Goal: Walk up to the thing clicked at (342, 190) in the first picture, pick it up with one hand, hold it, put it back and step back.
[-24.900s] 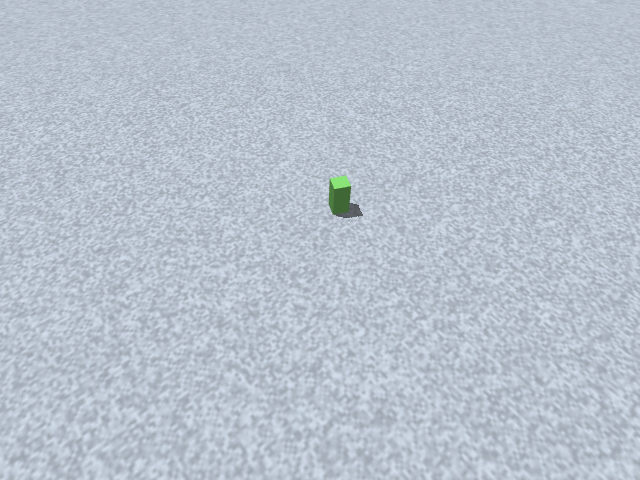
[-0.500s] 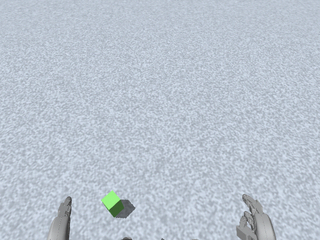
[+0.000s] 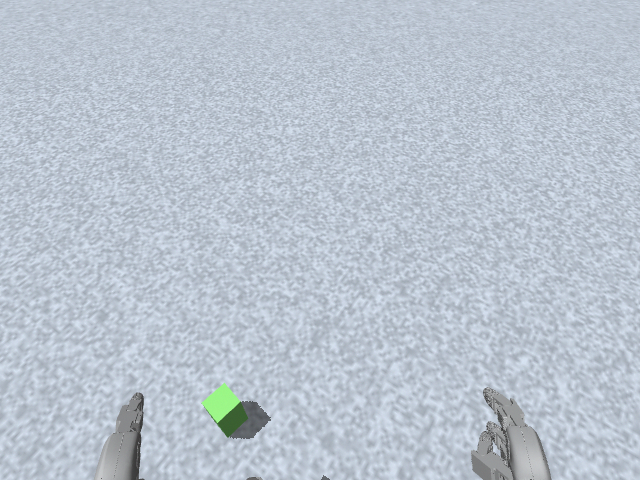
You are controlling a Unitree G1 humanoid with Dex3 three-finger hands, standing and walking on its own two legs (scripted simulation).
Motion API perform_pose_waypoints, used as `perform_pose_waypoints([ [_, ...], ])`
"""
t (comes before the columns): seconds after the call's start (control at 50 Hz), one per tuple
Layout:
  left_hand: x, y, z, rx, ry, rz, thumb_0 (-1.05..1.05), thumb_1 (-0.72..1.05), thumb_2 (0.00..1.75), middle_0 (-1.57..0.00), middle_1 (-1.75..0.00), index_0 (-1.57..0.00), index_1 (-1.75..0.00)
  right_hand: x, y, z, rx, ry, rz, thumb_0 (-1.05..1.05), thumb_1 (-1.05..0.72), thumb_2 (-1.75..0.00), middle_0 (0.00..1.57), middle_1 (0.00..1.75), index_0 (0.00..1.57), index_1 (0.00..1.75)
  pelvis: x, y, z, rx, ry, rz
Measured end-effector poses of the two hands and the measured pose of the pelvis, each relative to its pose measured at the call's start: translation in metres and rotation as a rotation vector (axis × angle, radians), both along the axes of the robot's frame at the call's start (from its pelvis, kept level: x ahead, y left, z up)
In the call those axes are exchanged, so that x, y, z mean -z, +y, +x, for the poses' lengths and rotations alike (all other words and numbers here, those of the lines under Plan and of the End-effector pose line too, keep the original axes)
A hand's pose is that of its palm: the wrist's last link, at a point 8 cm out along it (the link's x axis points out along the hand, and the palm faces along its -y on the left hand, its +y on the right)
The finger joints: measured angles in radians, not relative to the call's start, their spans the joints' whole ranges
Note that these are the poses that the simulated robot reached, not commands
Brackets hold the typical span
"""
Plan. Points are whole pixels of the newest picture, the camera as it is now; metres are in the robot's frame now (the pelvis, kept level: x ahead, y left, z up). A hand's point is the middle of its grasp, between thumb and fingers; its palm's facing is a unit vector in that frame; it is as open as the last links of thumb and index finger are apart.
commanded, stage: home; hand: left
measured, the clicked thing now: (226, 411) +0.40 +0.24 -0.65
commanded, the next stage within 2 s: stand in 0.22 s
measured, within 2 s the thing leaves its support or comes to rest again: neither
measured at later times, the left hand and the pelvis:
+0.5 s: hand (171, 472) +0.16 +0.18 -0.06, palm faces +0.10 -0.95 -0.28, open 16.1 cm; pelvis +0.00 +0.00 +0.00, yaw +0 degrees
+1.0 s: hand out of the picture +0.07 +0.26 -0.11, palm faces -0.02 -0.94 -0.35, open 7.6 cm; pelvis -0.01 +0.02 +0.04, yaw +0 degrees
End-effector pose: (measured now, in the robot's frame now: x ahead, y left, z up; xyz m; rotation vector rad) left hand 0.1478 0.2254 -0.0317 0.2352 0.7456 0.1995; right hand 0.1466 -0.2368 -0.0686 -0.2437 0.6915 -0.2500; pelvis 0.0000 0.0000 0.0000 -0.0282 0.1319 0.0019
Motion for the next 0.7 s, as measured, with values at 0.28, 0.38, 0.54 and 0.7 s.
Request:
perform_pose_waypoints([
  [0.28,0.0,0.001,-0.001,-0.001,-0.001,0.0,-0.01,-0.57,0.04,-0.06,-0.05,-0.05,-0.05,-0.001,0.001,-0.002,0.003,-0.004,-0.001,0.01,-0.91,-0.9,0.21,0.3,0.21,0.3,0.0,0.001,-0.001,0.001,-0.004,0.0],
  [0.38,0.0,0.001,-0.002,-0.003,0.0,0.0,-0.01,-0.56,0.04,-0.06,-0.06,-0.06,-0.06,0.0,0.001,-0.003,0.003,-0.003,-0.001,0.01,-0.91,-0.9,0.21,0.3,0.21,0.3,0.0,0.001,-0.002,0.0,-0.006,-0.001],
  [0.54,0.0,0.002,-0.005,-0.002,-0.004,0.0,-0.01,-0.27,0.34,-0.16,-0.21,-0.15,-0.21,-0.001,0.002,-0.006,0.002,-0.007,-0.004,0.01,-0.91,-0.9,0.21,0.3,0.21,0.3,0.0,0.002,-0.005,0.0,-0.01,-0.002],
  [0.7,0.024,0.019,-0.01,0.108,0.049,0.044,-0.01,0.28,0.73,-0.2,-0.28,-0.19,-0.28,0.013,-0.007,-0.018,-0.133,0.199,-0.039,0.01,-0.9,-0.9,0.21,0.3,0.21,0.3,-0.007,0.002,-0.012,-0.006,-0.08,0.022],
])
